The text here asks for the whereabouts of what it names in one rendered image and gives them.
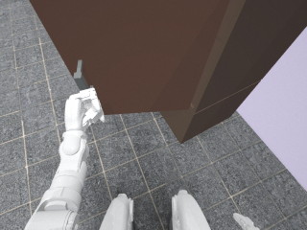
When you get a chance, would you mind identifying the left robot upper arm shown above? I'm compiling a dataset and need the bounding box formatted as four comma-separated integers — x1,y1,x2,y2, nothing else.
26,210,80,230

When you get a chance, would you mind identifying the cupboard door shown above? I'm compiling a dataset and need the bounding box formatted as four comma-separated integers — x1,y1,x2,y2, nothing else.
29,0,230,115

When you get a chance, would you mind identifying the handle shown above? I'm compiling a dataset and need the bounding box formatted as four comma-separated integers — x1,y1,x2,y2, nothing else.
73,59,94,91

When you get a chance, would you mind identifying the right robot shin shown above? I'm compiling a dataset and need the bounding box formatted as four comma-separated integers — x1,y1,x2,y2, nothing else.
172,190,188,230

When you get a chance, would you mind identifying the robot left hand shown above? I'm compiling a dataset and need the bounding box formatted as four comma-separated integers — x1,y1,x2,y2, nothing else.
64,87,106,133

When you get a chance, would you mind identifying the robot right hand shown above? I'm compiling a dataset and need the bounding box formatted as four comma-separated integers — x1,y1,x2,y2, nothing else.
233,213,260,230

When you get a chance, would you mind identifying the robot left thigh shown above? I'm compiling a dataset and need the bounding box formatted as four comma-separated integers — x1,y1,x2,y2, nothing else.
99,196,134,230

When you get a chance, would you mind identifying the robot left forearm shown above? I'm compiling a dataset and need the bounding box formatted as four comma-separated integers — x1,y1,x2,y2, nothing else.
24,129,89,230

